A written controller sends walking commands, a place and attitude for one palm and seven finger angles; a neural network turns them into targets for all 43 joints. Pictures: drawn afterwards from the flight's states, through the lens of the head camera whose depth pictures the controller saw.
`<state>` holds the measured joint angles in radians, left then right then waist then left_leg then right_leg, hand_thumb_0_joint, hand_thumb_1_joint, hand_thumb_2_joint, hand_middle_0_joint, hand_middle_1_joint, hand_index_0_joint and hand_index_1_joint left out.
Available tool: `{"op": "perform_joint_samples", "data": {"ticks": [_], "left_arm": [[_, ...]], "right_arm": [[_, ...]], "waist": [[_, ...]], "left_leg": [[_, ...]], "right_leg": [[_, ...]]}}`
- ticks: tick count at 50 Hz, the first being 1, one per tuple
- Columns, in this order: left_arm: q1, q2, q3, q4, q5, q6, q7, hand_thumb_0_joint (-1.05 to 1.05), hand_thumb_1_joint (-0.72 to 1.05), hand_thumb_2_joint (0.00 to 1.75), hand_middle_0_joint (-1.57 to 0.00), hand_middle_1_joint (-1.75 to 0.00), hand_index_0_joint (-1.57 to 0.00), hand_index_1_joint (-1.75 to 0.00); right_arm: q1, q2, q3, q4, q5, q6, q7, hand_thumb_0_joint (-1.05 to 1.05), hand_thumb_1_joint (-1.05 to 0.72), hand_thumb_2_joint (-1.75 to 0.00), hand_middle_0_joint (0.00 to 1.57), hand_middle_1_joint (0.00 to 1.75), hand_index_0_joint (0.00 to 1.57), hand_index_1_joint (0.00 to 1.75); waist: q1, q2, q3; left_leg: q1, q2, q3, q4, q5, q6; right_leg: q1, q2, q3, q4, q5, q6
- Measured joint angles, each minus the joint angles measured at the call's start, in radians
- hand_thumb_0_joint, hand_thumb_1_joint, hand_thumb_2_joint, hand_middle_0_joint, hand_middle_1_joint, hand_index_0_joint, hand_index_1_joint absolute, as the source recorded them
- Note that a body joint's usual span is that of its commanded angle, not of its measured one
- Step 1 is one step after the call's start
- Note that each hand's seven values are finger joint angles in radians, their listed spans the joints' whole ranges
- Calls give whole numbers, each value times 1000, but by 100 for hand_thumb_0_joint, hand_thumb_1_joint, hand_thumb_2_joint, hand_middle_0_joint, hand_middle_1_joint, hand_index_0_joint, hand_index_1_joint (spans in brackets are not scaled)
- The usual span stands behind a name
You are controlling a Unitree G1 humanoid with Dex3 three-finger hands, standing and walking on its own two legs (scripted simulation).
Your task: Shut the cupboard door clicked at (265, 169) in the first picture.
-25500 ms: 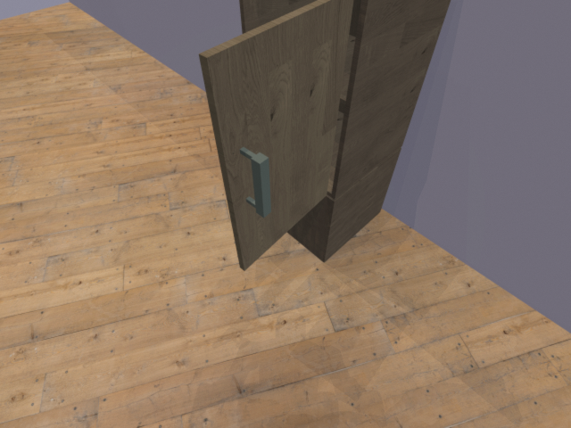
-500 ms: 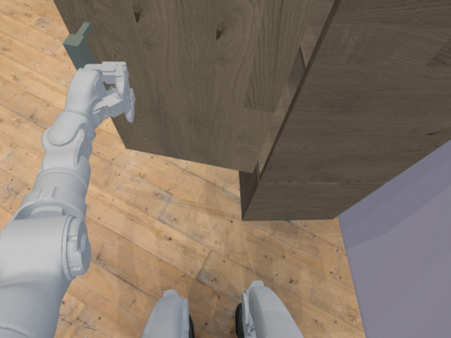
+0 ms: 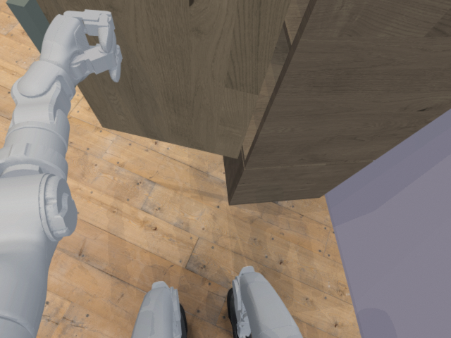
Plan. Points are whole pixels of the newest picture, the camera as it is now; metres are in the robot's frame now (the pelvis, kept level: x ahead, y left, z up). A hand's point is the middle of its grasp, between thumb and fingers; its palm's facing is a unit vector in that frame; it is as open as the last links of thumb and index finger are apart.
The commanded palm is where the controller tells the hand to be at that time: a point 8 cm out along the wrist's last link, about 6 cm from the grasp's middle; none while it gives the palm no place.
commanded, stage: push the door shut along its arc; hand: left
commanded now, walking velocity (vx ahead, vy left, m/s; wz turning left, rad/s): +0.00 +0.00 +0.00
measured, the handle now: (55, 38) +0.60 +0.20 +0.09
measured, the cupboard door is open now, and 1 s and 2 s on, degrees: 72 58 58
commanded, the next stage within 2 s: pull the fist back off the door in 0.34 s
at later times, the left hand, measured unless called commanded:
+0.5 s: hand (132, 33) +0.59 +0.08 +0.10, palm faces -0.32 -0.95 +0.05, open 3.3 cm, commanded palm +0.60 +0.09 +0.09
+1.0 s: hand (139, 47) +0.57 +0.07 +0.10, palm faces +0.06 -1.00 -0.03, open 3.1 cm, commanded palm +0.51 +0.11 +0.09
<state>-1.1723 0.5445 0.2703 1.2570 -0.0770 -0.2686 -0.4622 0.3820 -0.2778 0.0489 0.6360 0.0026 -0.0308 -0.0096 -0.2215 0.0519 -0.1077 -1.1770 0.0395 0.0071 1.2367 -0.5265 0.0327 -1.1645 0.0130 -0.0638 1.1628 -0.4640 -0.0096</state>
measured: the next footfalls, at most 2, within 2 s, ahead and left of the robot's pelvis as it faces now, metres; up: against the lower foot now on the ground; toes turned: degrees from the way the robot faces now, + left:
none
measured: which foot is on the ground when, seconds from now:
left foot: down 0.00-1.00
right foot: down 0.00-1.00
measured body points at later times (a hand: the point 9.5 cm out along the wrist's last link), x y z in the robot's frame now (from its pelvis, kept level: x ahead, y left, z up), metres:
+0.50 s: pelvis +0.00 +0.00 -0.02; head +0.19 +0.02 +0.39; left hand +0.60 +0.14 +0.10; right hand -0.04 -0.27 -0.11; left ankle +0.02 +0.10 -0.63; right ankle +0.04 -0.12 -0.63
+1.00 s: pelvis +0.03 -0.01 +0.03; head +0.17 -0.01 +0.45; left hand +0.56 +0.13 +0.10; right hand -0.02 -0.26 -0.09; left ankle +0.02 +0.10 -0.63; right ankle +0.04 -0.12 -0.63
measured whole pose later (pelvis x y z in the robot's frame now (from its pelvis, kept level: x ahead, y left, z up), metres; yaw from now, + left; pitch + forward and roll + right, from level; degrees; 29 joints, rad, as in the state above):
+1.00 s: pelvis +0.03 -0.01 +0.03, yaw +0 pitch +25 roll -2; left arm -1.00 0.29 0.30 1.15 0.00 -0.40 0.10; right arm 0.48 -0.24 0.00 0.64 -0.07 0.03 0.10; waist -0.20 0.06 -0.13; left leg -1.03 0.04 0.03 1.09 -0.51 0.01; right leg -1.04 0.02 -0.04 1.05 -0.45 -0.02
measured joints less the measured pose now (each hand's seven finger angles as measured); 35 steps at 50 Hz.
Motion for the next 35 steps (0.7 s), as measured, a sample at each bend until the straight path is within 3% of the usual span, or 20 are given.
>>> {"op": "perform_joint_samples", "data": {"ticks": [23, 25, 28, 31, 33, 35], "left_arm": [[-237, 49, -87, 99, 32, 77, 11, 2, 100, 101, -130, -150, -130, -150], [-251, 24, -23, 108, 28, 92, 87, 2, 97, 100, -130, -150, -130, -150], [-242, -36, 64, 87, 33, 92, 322, 1, 91, 96, -130, -150, -130, -150], [-183, -90, 89, 22, 108, 37, 539, 1, 89, 94, -130, -150, -130, -150], [-143, -109, 72, -1, 157, -4, 606, 1, 89, 93, -130, -150, -130, -150], [-109, -125, 63, -10, 175, -23, 615, 1, 89, 92, -130, -150, -129, -150]], "right_arm": [[-8, 2, 6, 63, -28, -55, -15, 0, -90, -90, 20, 30, 20, 30], [7, 1, 7, 45, -37, -52, -8, 0, -90, -90, 20, 30, 20, 30], [33, 12, 5, 18, -66, -47, 28, 0, -90, -90, 20, 30, 20, 30], [57, 28, -4, -3, -99, -35, 76, 0, -90, -90, 20, 30, 20, 30], [64, 42, -8, -3, -107, -19, 102, 0, -90, -90, 20, 30, 20, 30], [68, 53, -9, 3, -104, 3, 115, 0, -90, -90, 20, 30, 20, 30]], "waist": [[-54, 3, 9], [-52, 12, 3], [-52, 15, -5], [-52, 21, -15], [-52, 22, -12], [-51, 22, -5]], "left_leg": [[-119, 3, -28, 69, -10, -3], [-135, 5, -31, 75, -12, -4], [-146, 5, -26, 71, -10, -5], [-145, 6, -18, 59, -8, -6], [-130, 7, -11, 48, -7, -7], [-105, 8, -6, 31, -6, -8]], "right_leg": [[-103, 2, -26, 50, -7, -6], [-116, 5, -28, 51, -6, -5], [-131, 5, -24, 51, -4, -2], [-135, 5, -15, 45, -2, -1], [-125, 7, -9, 38, -2, -2], [-104, 8, -4, 25, -1, -2]]}}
